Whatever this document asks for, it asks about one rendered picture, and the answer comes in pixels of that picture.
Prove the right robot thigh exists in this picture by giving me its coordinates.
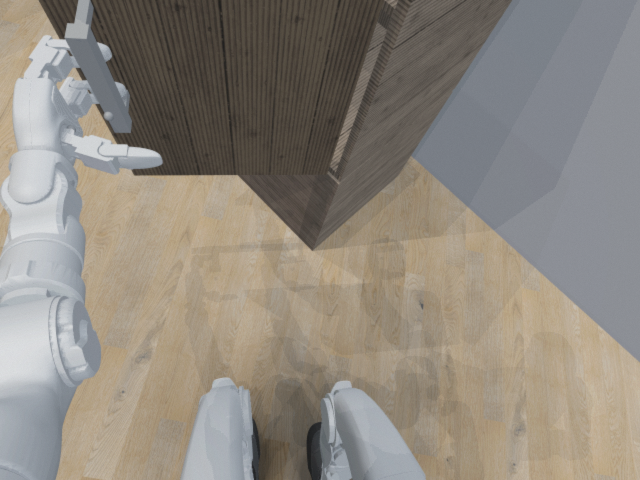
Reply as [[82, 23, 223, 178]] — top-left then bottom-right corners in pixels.
[[320, 388, 426, 480]]

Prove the cupboard door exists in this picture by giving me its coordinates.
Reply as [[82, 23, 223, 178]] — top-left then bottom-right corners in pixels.
[[39, 0, 384, 176]]

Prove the robot left upper arm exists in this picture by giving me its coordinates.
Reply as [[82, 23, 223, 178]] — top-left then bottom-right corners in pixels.
[[0, 296, 101, 480]]

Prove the handle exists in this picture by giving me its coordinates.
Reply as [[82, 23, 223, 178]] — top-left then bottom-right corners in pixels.
[[64, 0, 132, 133]]

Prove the robot right shin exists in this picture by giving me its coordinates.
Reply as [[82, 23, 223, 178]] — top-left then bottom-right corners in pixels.
[[320, 381, 352, 480]]

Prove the robot left forearm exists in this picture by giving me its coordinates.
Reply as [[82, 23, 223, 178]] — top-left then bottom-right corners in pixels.
[[0, 149, 86, 307]]

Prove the left robot hand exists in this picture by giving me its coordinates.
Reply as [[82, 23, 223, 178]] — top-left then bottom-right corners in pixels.
[[12, 35, 163, 175]]

